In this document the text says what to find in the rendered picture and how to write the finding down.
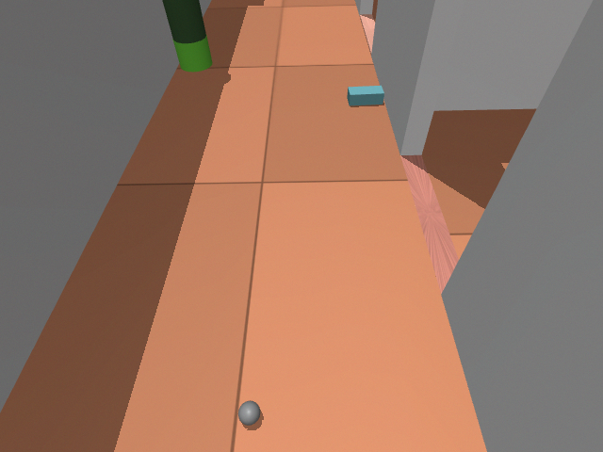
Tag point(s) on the potted plant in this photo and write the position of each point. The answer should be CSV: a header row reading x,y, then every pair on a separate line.
x,y
188,32

